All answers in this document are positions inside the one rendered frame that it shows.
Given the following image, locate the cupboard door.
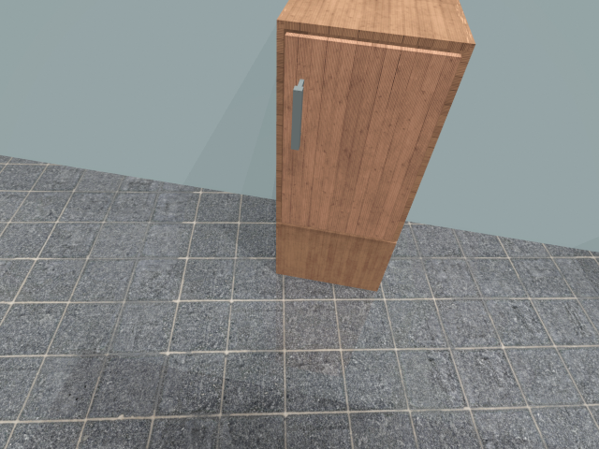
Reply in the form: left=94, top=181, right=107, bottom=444
left=282, top=32, right=461, bottom=240

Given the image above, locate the handle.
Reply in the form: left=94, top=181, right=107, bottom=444
left=291, top=80, right=304, bottom=150

